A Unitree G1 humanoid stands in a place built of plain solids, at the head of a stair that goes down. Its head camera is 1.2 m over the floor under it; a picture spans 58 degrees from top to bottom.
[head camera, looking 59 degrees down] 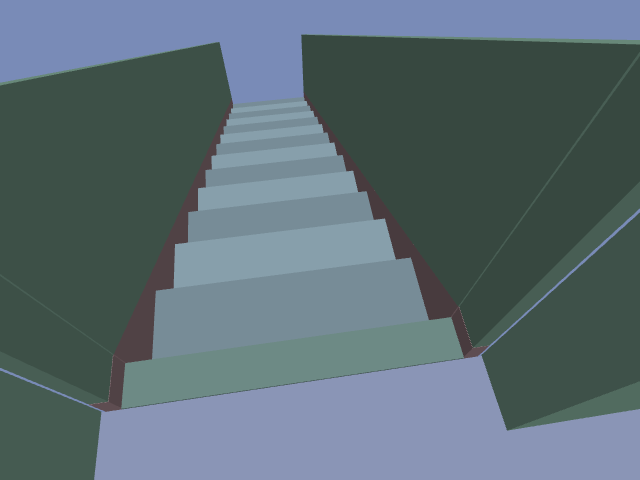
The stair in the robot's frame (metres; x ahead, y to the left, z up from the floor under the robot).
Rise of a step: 0.21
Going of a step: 0.32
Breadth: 0.93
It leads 8 degrees to the left of straight ahead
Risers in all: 14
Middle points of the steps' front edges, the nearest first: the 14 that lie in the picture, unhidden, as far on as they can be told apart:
0.39 0.08 0.00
0.70 0.12 -0.20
1.02 0.17 -0.41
1.33 0.21 -0.62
1.64 0.26 -0.82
1.95 0.30 -1.03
2.27 0.35 -1.24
2.58 0.40 -1.45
2.89 0.44 -1.65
3.20 0.49 -1.86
3.52 0.53 -2.07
3.83 0.58 -2.27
4.14 0.62 -2.48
4.45 0.67 -2.69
